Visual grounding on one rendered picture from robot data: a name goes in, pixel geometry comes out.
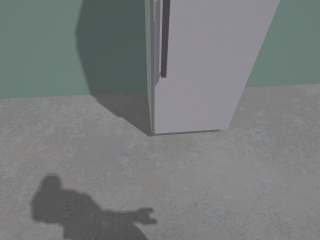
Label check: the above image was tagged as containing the handle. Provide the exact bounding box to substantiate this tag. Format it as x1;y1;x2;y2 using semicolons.
161;0;171;78

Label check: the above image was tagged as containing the fridge door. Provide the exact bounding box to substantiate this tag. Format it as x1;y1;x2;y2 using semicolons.
154;0;280;134

